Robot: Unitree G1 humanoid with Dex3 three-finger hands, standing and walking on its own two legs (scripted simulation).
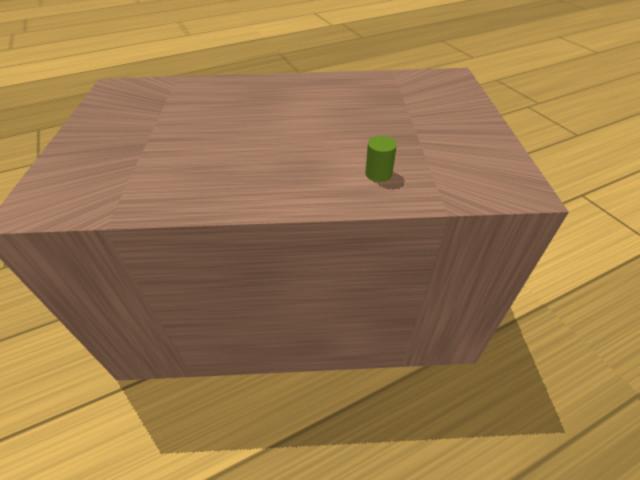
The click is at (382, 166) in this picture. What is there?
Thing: squat round
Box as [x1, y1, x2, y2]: [365, 136, 396, 181]
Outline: 375,136 369,139 368,141 365,173 367,177 372,180 384,181 390,178 392,173 396,143 390,137
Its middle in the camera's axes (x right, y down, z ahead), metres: +0.13 -0.19 +0.87
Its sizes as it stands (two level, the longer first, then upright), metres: 0.062 0.062 0.082
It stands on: a support 0.70 m high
